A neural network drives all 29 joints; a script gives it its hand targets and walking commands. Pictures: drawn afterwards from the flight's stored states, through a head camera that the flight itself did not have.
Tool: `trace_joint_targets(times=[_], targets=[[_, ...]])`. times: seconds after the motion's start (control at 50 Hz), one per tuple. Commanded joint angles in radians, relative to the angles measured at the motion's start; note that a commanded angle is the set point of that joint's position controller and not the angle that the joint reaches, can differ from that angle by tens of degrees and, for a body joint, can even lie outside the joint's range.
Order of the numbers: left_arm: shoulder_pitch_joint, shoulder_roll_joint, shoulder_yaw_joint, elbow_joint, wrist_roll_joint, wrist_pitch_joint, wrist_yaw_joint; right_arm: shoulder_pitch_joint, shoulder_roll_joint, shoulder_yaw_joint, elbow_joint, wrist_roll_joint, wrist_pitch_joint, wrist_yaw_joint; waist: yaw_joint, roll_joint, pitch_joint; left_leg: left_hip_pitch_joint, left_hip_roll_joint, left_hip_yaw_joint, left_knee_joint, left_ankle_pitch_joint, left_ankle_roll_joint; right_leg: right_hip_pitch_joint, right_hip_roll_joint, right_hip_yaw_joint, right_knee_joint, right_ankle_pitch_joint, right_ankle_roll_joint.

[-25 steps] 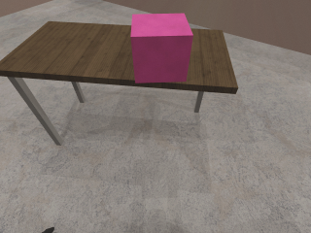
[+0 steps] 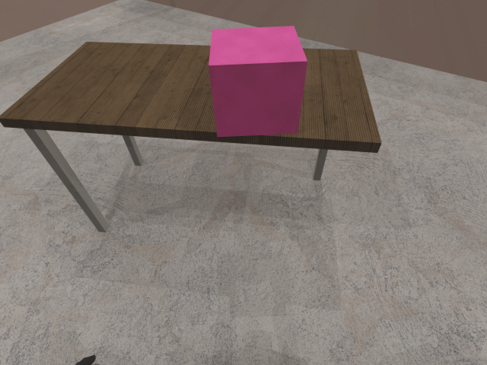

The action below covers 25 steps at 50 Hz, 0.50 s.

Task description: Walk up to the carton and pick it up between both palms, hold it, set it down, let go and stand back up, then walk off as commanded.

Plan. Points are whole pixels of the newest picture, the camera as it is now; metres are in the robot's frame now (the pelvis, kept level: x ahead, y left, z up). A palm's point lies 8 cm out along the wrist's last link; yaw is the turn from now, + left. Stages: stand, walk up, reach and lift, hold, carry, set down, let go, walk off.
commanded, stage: walk off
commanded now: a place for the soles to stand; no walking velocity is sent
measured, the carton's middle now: (255, 81) +0.83 -0.01 +0.05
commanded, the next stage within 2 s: stand in 0.34 s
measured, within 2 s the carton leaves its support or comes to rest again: neither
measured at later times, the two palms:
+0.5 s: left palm out of the picture +0.12 +0.29 -0.10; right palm out of the picture +0.10 -0.31 -0.11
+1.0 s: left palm out of the picture +0.08 +0.30 -0.10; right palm out of the picture +0.07 -0.32 -0.10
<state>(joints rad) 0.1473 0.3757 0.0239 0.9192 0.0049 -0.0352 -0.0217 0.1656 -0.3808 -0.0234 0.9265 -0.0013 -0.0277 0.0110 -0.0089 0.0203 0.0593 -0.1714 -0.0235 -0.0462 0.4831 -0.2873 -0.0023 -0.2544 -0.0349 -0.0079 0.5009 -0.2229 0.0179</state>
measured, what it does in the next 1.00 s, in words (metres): stands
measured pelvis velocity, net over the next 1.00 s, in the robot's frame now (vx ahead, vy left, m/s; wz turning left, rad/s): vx -0.01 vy -0.01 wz -0.02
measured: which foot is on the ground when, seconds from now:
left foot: down 0.00-1.00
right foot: down 0.00-1.00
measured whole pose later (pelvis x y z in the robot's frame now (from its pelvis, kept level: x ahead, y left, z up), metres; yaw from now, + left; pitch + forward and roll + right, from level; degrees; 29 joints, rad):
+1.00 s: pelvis -0.01 -0.01 +0.01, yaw -1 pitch -2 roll +0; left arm 0.09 0.38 0.01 1.11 0.02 -0.02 -0.02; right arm 0.10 -0.37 -0.01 1.10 -0.01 -0.02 0.01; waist 0.01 0.00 0.05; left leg -0.08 0.01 -0.03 0.31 -0.19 -0.02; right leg -0.17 -0.01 0.00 0.34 -0.13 0.00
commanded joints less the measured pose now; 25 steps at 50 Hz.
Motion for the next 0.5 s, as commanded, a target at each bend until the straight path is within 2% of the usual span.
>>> trace_joint_targets(times=[0.0,0.02,0.04,0.06,0.08,0.1,0.12,0.14,0.18,0.22,0.24,0.26,0.28,0.3,0.32,0.34,0.36,0.38,0.4,0.44,0.46,0.48], targets=[[-0.038,0.175,0.043,-0.067,-0.005,-0.017,0.017,-0.038,-0.215,-0.049,-0.063,0.001,-0.022,-0.012,0.006,-0.045,-0.129,-0.066,0.115,-0.086,-0.057,0.276,0.067,0.187,-0.063,0.056,-0.023,0.225,-0.075],[-0.015,0.173,0.042,-0.066,0.002,-0.014,0.015,-0.033,-0.203,-0.048,-0.071,0.003,-0.021,-0.012,0.006,-0.041,-0.117,-0.074,0.112,-0.063,-0.057,0.233,0.062,0.175,-0.069,0.055,-0.034,0.213,-0.079],[-0.042,0.179,0.041,-0.059,-0.001,-0.012,0.016,-0.037,-0.199,-0.046,-0.060,0.006,-0.018,-0.012,-0.002,-0.010,-0.101,-0.080,0.104,-0.065,-0.086,0.187,0.064,0.154,-0.079,0.067,-0.038,0.188,-0.084],[-0.061,0.179,0.039,-0.059,-0.006,-0.009,0.019,-0.036,-0.200,-0.054,-0.047,0.005,-0.018,-0.012,0.000,-0.001,-0.078,-0.101,0.112,-0.072,-0.101,0.191,0.056,0.152,-0.072,0.051,-0.020,0.183,-0.083],[-0.035,0.173,0.040,-0.064,0.001,-0.008,0.014,-0.041,-0.198,-0.050,-0.062,0.000,-0.019,-0.013,0.007,0.004,-0.076,-0.099,0.109,-0.067,-0.090,0.201,0.063,0.148,-0.066,0.038,-0.016,0.200,-0.077],[-0.031,0.172,0.036,-0.055,0.000,-0.010,0.015,-0.047,-0.200,-0.045,-0.064,0.000,-0.019,-0.015,0.001,0.012,-0.091,-0.071,0.111,-0.068,-0.095,0.227,0.069,0.140,-0.066,0.041,-0.014,0.207,-0.075],[-0.036,0.169,0.038,-0.061,-0.002,-0.010,0.015,-0.053,-0.186,-0.049,-0.069,0.000,-0.019,-0.013,0.005,-0.003,-0.105,-0.060,0.111,-0.062,-0.083,0.225,0.068,0.130,-0.063,0.043,-0.023,0.204,-0.072],[-0.054,0.168,0.036,-0.063,-0.010,-0.005,0.015,-0.051,-0.196,-0.049,-0.071,0.002,-0.019,-0.012,-0.004,0.036,-0.107,-0.058,0.121,-0.088,-0.095,0.241,0.074,0.133,-0.051,0.032,-0.003,0.176,-0.069],[-0.046,0.170,0.042,-0.053,-0.004,-0.006,0.014,-0.069,-0.202,-0.051,-0.077,0.000,-0.016,-0.013,0.010,0.001,-0.086,-0.085,0.128,-0.073,-0.098,0.220,0.078,0.147,-0.045,0.018,-0.014,0.165,-0.058],[-0.035,0.176,0.035,-0.036,-0.005,-0.011,0.017,-0.055,-0.207,-0.050,-0.065,0.007,-0.015,-0.016,-0.002,0.028,-0.111,-0.105,0.116,-0.063,-0.076,0.251,0.071,0.184,-0.060,0.025,-0.007,0.217,-0.076],[-0.057,0.175,0.030,-0.039,-0.004,-0.010,0.019,-0.067,-0.185,-0.047,-0.057,0.007,-0.012,-0.016,-0.006,0.007,-0.102,-0.078,0.105,-0.036,-0.069,0.230,0.059,0.162,-0.079,0.060,-0.030,0.236,-0.085],[-0.047,0.188,0.038,-0.047,0.001,-0.012,0.017,-0.075,-0.180,-0.048,-0.076,0.000,-0.010,-0.018,-0.007,-0.013,-0.112,-0.049,0.099,-0.042,-0.053,0.216,0.059,0.144,-0.091,0.079,-0.043,0.237,-0.086],[-0.043,0.189,0.037,-0.041,0.004,-0.012,0.019,-0.065,-0.179,-0.050,-0.062,0.009,-0.011,-0.018,-0.004,-0.066,-0.135,-0.036,0.095,-0.039,-0.017,0.239,0.053,0.155,-0.099,0.098,-0.058,0.251,-0.098],[-0.050,0.191,0.039,-0.045,0.004,-0.014,0.017,-0.054,-0.184,-0.052,-0.057,0.012,-0.010,-0.017,-0.009,-0.038,-0.124,-0.047,0.086,-0.028,-0.027,0.213,0.045,0.154,-0.113,0.114,-0.074,0.246,-0.102],[-0.064,0.194,0.040,-0.051,0.004,-0.011,0.018,-0.033,-0.180,-0.052,-0.043,0.012,-0.012,-0.013,-0.017,-0.054,-0.127,-0.040,0.086,-0.026,-0.036,0.198,0.045,0.149,-0.120,0.114,-0.054,0.258,-0.111],[-0.128,0.231,0.044,-0.017,0.010,-0.013,0.019,-0.051,-0.162,-0.030,-0.008,-0.001,-0.010,-0.013,-0.014,-0.083,-0.159,0.026,0.109,-0.048,-0.094,0.261,0.035,0.129,-0.112,0.107,-0.098,0.291,-0.077],[-0.119,0.189,0.035,-0.021,0.005,-0.007,0.020,-0.086,-0.172,-0.039,-0.006,-0.007,-0.013,-0.009,0.008,-0.067,-0.152,0.056,0.123,-0.062,-0.097,0.302,0.038,0.118,-0.089,0.087,-0.098,0.287,-0.060],[-0.089,0.188,0.030,-0.003,0.008,-0.009,0.020,-0.108,-0.200,-0.043,0.001,-0.010,-0.011,-0.007,0.018,-0.039,-0.146,0.034,0.112,-0.060,-0.117,0.258,0.032,0.143,-0.082,0.083,-0.104,0.251,-0.049],[-0.126,0.216,0.037,0.018,0.008,-0.002,0.021,-0.119,-0.171,-0.032,0.005,-0.010,-0.009,-0.006,0.006,-0.062,-0.112,0.029,0.118,-0.055,-0.128,0.236,0.030,0.129,-0.084,0.082,-0.126,0.200,-0.048],[-0.110,0.186,0.024,0.029,0.004,-0.007,0.015,-0.128,-0.160,-0.029,0.037,-0.004,-0.008,0.001,0.016,-0.035,-0.131,0.056,0.120,-0.049,-0.140,0.226,0.027,0.132,-0.089,0.085,-0.144,0.207,-0.049],[-0.136,0.214,0.034,0.040,0.006,-0.008,0.016,-0.096,-0.167,-0.032,0.055,-0.003,-0.005,0.003,0.001,-0.024,-0.102,0.043,0.113,-0.045,-0.156,0.209,0.014,0.135,-0.093,0.100,-0.169,0.212,-0.048],[-0.107,0.191,0.026,0.050,-0.002,-0.003,0.012,-0.118,-0.181,-0.033,0.054,-0.005,-0.002,-0.003,0.016,0.007,-0.104,0.044,0.129,-0.043,-0.161,0.218,0.021,0.147,-0.100,0.093,-0.153,0.222,-0.050]])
